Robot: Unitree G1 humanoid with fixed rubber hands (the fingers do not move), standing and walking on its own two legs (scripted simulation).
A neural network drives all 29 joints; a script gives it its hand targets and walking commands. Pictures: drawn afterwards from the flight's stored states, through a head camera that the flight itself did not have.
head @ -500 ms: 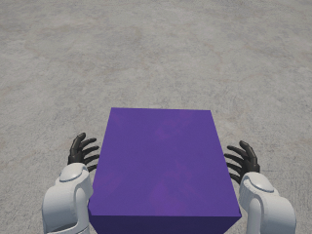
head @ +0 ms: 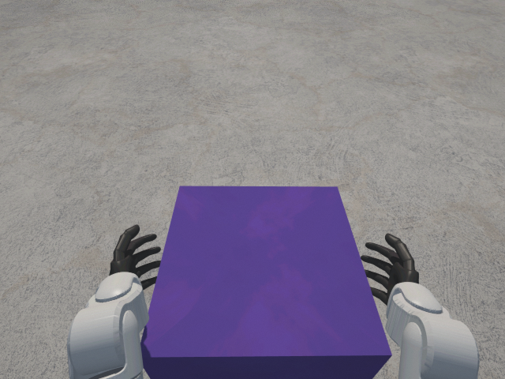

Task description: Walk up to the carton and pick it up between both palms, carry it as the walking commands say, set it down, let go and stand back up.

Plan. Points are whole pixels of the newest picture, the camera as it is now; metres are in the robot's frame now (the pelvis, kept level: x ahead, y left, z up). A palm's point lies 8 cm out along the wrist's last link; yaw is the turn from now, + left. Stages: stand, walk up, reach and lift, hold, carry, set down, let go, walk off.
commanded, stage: carry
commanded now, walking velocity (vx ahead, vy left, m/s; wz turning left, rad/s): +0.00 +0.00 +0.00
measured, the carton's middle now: (259, 278) +0.29 +0.01 +0.00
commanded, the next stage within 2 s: hold in 0.98 s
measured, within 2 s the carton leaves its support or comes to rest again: neither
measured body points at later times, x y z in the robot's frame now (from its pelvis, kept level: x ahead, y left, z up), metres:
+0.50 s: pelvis -0.01 +0.01 +0.00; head -0.01 +0.01 +0.45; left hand +0.26 +0.20 +0.07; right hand +0.25 -0.18 +0.07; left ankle +0.02 +0.13 -0.73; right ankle +0.05 -0.10 -0.73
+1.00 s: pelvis +0.00 +0.01 +0.01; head +0.00 +0.01 +0.46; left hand +0.28 +0.21 +0.03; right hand +0.28 -0.17 +0.03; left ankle +0.02 +0.13 -0.73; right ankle +0.05 -0.10 -0.73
